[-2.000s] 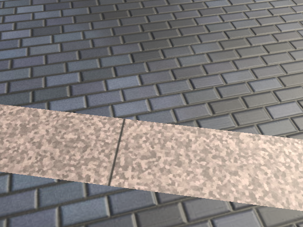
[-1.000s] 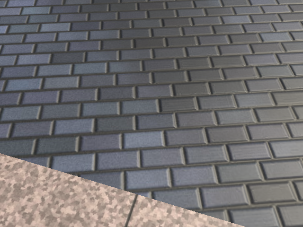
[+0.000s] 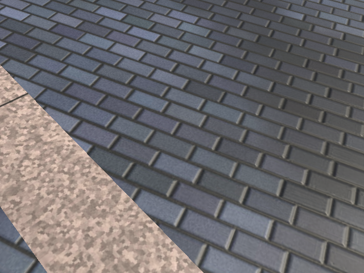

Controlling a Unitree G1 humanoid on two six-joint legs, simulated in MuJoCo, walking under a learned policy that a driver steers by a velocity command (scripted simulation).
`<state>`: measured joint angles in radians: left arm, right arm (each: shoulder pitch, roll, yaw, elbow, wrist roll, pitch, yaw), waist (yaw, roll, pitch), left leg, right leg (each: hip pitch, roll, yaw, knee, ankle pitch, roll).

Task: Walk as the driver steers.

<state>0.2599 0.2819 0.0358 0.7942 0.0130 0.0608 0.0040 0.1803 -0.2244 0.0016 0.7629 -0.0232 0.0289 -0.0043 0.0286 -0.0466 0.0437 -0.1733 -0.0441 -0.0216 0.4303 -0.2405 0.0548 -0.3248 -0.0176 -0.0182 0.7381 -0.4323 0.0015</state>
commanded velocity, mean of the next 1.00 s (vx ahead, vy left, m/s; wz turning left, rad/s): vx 0.39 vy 0.00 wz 0.03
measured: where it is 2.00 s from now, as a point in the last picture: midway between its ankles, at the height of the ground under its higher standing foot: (191, 183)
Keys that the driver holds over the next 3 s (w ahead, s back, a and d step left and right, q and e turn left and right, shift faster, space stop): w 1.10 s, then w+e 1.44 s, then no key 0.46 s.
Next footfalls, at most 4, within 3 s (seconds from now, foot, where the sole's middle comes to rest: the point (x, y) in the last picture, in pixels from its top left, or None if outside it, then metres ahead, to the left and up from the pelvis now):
0.32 right None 0.08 -0.12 -0.78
0.80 left None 0.42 0.07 -0.78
1.38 right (203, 219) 0.72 -0.08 -0.78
1.90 left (183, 150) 1.06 0.00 -0.78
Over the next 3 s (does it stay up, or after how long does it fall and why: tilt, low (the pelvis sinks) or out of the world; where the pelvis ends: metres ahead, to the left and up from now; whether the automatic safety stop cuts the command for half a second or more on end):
stays up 1.26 -0.35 -0.01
